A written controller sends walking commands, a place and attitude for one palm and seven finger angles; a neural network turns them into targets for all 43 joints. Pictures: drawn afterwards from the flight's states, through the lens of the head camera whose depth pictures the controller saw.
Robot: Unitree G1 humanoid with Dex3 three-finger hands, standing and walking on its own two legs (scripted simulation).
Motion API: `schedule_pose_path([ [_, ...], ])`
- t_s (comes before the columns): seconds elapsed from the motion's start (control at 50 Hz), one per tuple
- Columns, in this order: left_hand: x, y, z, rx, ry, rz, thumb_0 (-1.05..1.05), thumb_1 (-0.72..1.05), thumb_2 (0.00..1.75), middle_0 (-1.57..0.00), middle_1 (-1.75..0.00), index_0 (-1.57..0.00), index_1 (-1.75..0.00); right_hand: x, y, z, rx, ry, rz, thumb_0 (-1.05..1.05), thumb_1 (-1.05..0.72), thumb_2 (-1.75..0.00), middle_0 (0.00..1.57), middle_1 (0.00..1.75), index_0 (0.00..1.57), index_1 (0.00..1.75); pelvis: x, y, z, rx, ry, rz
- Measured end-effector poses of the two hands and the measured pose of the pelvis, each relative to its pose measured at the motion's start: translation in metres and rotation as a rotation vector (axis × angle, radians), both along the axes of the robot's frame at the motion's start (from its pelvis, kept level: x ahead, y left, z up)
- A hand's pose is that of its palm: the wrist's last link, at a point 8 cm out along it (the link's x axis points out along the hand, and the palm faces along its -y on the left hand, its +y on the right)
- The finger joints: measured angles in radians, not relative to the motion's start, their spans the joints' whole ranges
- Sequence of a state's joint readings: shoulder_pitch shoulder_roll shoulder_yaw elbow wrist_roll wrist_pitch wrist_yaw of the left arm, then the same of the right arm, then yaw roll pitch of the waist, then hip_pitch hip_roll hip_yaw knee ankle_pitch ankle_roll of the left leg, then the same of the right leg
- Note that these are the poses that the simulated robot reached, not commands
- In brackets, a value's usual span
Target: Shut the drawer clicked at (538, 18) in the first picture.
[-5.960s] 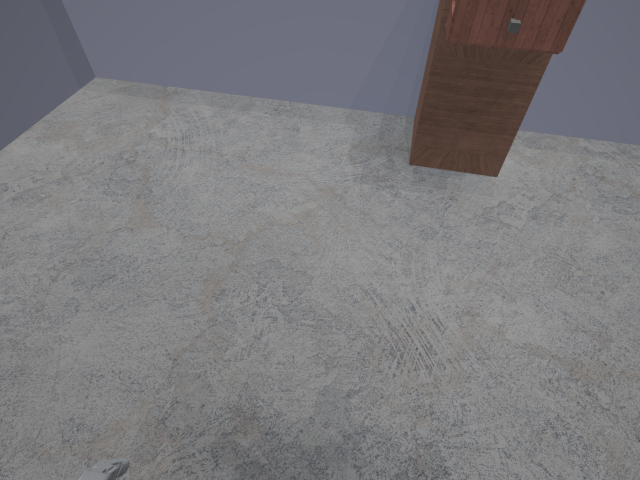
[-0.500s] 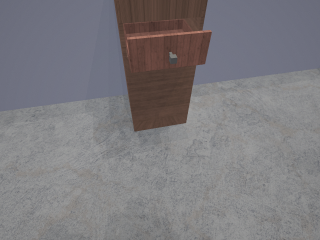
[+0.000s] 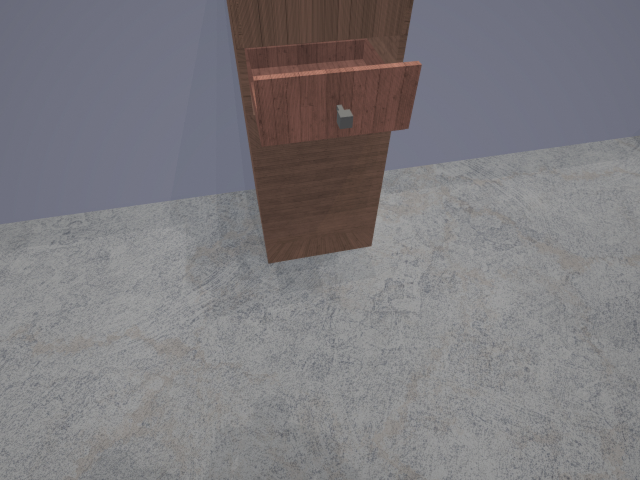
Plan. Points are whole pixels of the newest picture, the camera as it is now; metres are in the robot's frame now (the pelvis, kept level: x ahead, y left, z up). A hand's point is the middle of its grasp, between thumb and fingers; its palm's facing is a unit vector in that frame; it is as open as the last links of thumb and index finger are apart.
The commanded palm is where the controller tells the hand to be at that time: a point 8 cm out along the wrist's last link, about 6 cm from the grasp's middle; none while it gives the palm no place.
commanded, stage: look at it before walking up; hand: left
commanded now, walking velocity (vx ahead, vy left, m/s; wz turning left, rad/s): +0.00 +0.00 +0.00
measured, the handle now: (342, 115) +0.88 +0.00 -0.02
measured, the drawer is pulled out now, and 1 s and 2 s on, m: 0.16 0.16 0.16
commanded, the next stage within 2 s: walk to a spot facing it in 0.28 s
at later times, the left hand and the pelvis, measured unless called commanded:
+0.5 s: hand out of the picture +0.07 +0.23 -0.16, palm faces +0.00 -0.95 -0.32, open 7.4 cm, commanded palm none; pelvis +0.01 +0.00 +0.00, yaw -1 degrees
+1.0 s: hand out of the picture +0.08 +0.14 -0.18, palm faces -0.19 -0.94 -0.27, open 7.4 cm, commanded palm none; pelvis -0.01 -0.04 -0.02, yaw -15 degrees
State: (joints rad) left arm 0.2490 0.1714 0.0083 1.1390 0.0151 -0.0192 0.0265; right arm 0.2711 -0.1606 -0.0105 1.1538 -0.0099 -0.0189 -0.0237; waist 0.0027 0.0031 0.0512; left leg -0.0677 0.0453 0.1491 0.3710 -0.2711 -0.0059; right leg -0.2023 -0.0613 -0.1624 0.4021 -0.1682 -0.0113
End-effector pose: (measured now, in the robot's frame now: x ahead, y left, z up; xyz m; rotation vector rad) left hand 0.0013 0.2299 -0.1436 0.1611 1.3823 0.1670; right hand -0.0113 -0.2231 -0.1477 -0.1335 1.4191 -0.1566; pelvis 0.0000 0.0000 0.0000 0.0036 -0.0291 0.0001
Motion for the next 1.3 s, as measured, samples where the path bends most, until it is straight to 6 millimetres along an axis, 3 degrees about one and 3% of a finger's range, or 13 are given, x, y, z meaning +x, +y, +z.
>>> schedule_pose_path([
  [0.2,0.021,0.020,0.007,0.044,-0.045,-0.021,0.00,0.90,0.90,-0.20,-0.30,-0.20,-0.30,0.021,-0.025,0.006,-0.048,-0.039,0.031,0.01,-0.91,-0.90,0.20,0.30,0.20,0.30,0.001,-0.002,0.001,-0.001,0.004,0.004],
  [0.44,0.057,0.045,0.022,0.106,-0.115,-0.054,0.00,0.90,0.90,-0.20,-0.30,-0.20,-0.30,0.068,-0.054,0.018,-0.106,-0.131,0.087,0.01,-0.91,-0.90,0.20,0.30,0.20,0.30,0.005,-0.004,0.003,-0.002,0.010,0.004],
  [0.54,0.067,0.044,0.020,0.118,-0.107,-0.072,0.00,0.90,0.90,-0.20,-0.30,-0.20,-0.30,0.081,-0.055,0.016,-0.117,-0.175,0.066,0.01,-0.91,-0.90,0.20,0.30,0.20,0.30,0.005,-0.005,0.000,0.003,0.021,-0.036],
  [0.64,0.071,0.029,0.009,0.087,-0.076,-0.118,0.00,0.90,0.90,-0.20,-0.30,-0.20,-0.30,0.073,-0.046,0.006,-0.090,-0.195,0.005,0.01,-0.91,-0.90,0.20,0.30,0.20,0.30,0.001,-0.006,-0.008,0.011,0.025,-0.090],
  [0.74,0.076,0.010,-0.005,0.050,-0.065,-0.162,0.00,0.90,0.90,-0.20,-0.30,-0.20,-0.30,0.048,-0.041,-0.008,-0.067,-0.171,-0.065,0.01,-0.91,-0.90,0.20,0.30,0.20,0.30,-0.004,-0.010,-0.018,0.025,0.027,-0.139],
  [0.9,0.092,-0.026,-0.012,0.053,-0.109,-0.216,0.00,0.90,0.90,-0.20,-0.30,-0.20,-0.30,0.010,-0.059,-0.040,-0.019,-0.091,-0.154,0.01,-0.91,-0.90,0.20,0.30,0.20,0.30,-0.005,-0.034,-0.036,0.026,0.010,-0.197],
  [1.08,0.091,-0.044,0.012,0.055,-0.058,-0.285,0.00,0.90,0.89,-0.20,-0.30,-0.20,-0.30,0.020,-0.086,-0.005,-0.058,-0.169,-0.223,0.01,-0.91,-0.90,0.20,0.30,0.20,0.30,-0.010,-0.043,-0.008,0.048,0.045,-0.302],
  [1.2,0.113,-0.039,0.019,0.058,-0.085,-0.349,0.00,0.90,0.89,-0.21,-0.30,-0.20,-0.30,0.021,-0.095,0.009,-0.107,-0.227,-0.273,0.01,-0.91,-0.90,0.20,0.30,0.20,0.30,-0.007,-0.037,-0.003,0.045,0.053,-0.370],
  [1.3,0.137,-0.029,0.018,0.053,-0.117,-0.406,0.00,0.90,0.89,-0.20,-0.30,-0.20,-0.30,0.017,-0.088,0.017,-0.137,-0.248,-0.309,0.01,-0.91,-0.90,0.20,0.30,0.19,0.30,-0.003,-0.023,-0.004,0.034,0.056,-0.424],
])
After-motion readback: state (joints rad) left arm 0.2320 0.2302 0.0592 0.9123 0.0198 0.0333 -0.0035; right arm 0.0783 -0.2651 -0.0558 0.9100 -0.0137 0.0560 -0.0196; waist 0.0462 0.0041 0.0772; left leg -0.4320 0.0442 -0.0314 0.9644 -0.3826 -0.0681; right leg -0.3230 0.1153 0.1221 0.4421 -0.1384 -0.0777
